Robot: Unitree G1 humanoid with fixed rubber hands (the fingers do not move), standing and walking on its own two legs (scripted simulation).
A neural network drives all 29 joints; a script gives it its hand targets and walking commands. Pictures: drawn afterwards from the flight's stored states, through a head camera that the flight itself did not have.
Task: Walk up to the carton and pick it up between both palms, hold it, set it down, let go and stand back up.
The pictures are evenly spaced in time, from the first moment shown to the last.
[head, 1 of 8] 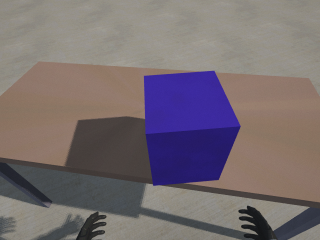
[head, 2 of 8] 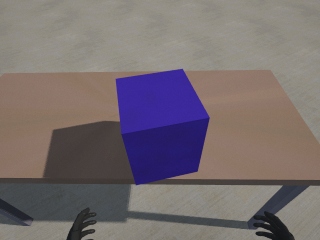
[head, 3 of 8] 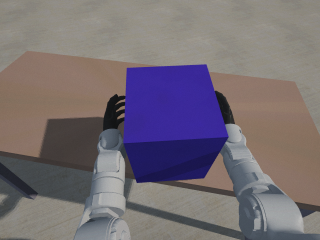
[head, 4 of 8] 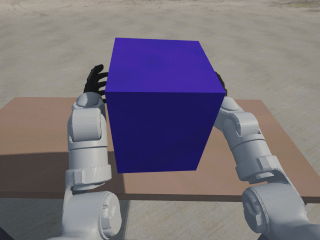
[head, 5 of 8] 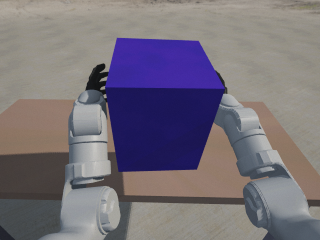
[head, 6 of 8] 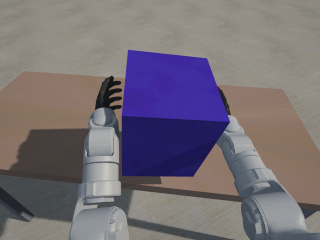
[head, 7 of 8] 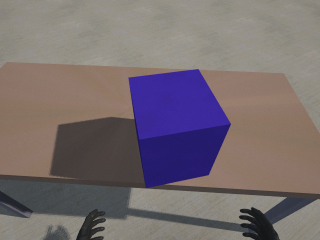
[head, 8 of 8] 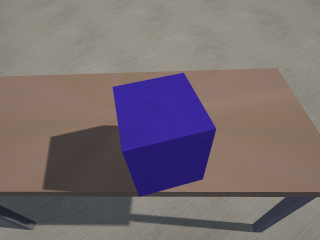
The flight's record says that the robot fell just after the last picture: no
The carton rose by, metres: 0.20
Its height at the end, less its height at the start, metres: +0.00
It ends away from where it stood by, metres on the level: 0.01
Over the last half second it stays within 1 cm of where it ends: yes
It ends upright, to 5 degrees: yes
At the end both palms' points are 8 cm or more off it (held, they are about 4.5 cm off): yes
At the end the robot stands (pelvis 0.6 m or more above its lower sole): yes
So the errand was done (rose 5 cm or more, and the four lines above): yes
